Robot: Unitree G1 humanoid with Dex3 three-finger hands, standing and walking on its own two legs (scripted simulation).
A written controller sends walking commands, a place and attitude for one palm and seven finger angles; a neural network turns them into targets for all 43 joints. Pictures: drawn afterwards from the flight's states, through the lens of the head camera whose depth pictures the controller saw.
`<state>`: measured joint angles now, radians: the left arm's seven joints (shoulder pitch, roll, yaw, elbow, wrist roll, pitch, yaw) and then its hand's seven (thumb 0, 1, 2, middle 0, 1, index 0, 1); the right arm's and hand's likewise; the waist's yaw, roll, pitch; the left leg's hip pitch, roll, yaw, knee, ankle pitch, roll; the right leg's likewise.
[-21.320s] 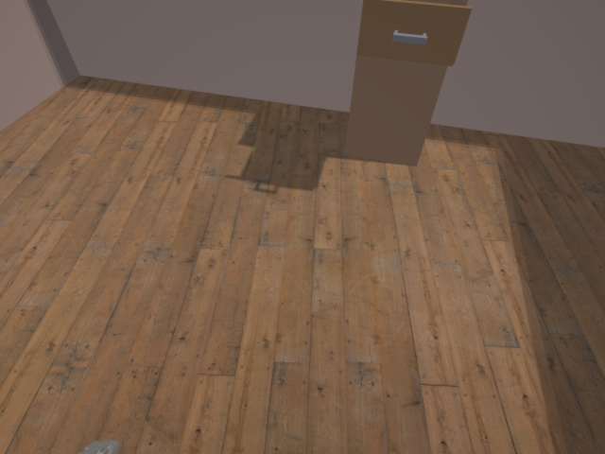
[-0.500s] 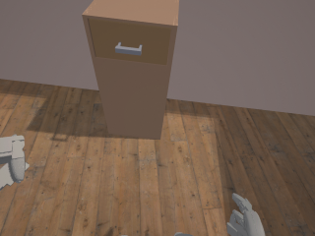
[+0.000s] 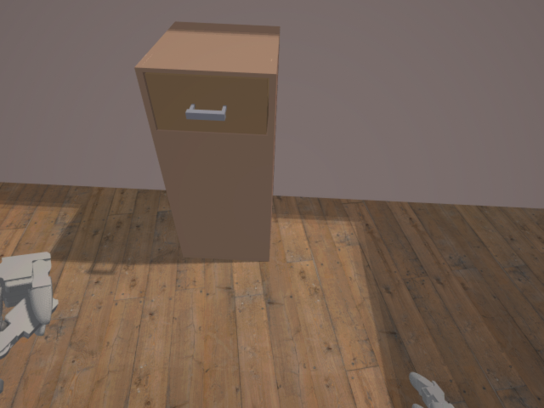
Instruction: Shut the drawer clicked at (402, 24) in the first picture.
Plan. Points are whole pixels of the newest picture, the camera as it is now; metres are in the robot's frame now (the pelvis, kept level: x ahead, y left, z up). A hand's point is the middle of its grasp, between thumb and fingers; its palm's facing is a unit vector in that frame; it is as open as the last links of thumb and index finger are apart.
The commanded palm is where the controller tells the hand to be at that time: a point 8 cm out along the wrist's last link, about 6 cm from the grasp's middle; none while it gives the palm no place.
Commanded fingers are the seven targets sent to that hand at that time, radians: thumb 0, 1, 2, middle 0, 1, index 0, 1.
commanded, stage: stop stepping back and stand still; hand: left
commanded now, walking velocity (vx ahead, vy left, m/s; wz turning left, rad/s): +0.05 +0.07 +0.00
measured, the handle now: (207, 111) +0.90 +0.22 +0.00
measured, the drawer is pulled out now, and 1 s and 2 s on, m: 0.00 0.00 0.00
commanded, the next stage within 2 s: let the arm hang, fingers relaxed in 0.14 s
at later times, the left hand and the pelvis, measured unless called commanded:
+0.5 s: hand out of the picture +0.09 +0.20 -0.16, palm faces +0.03 -0.98 -0.21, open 3.1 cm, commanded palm none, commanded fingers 0.00 0.90 0.90 -0.84 -0.99 -0.84 -0.99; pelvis +0.00 +0.02 +0.00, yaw +2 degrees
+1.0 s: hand out of the picture -0.04 +0.20 -0.17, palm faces +0.06 -0.98 -0.21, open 6.9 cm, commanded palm none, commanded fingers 0.00 0.90 0.90 -0.20 -0.30 -0.20 -0.30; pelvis +0.00 +0.03 +0.01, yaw +2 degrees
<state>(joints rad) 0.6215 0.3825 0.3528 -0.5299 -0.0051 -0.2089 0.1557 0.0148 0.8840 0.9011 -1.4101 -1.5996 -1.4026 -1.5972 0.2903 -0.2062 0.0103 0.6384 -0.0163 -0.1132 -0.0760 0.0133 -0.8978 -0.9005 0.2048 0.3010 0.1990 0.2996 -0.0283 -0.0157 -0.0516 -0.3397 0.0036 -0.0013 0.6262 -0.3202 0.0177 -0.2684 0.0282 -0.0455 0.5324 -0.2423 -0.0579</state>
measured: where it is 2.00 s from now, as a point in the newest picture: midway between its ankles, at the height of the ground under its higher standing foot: outside the picture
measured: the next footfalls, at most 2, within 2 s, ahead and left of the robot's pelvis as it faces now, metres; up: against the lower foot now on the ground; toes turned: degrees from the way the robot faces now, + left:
none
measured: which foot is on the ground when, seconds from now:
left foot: down 0.00-1.00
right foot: down 0.00-1.00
